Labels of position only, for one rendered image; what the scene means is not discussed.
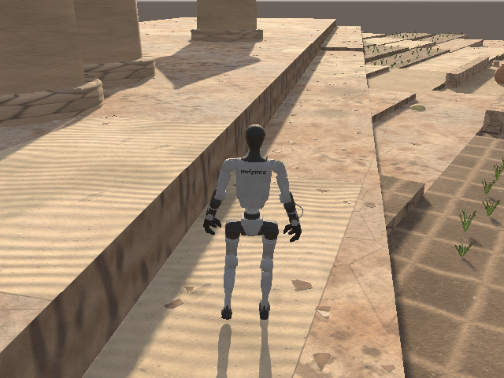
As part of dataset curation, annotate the robot right hand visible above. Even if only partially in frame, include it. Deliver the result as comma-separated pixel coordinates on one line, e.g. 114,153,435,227
283,223,302,242

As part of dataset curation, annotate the humanoid robot torso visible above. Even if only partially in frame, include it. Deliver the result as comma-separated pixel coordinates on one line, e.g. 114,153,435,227
235,155,272,236

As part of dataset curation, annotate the left robot upper arm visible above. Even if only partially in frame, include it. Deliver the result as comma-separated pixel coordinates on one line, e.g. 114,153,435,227
214,158,238,201

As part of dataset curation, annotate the left robot forearm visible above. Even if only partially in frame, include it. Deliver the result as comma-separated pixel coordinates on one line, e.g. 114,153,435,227
206,189,222,221

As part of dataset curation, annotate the right robot upper arm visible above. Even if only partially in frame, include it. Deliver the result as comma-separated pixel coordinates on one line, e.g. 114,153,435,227
270,159,291,204

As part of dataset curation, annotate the right robot forearm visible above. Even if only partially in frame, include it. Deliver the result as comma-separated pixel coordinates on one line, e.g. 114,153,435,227
283,192,300,226

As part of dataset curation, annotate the robot left hand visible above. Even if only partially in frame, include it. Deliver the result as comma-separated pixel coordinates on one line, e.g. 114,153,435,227
203,218,221,235

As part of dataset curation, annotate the right robot foot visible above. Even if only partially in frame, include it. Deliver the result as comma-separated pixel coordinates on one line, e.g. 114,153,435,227
259,300,270,320

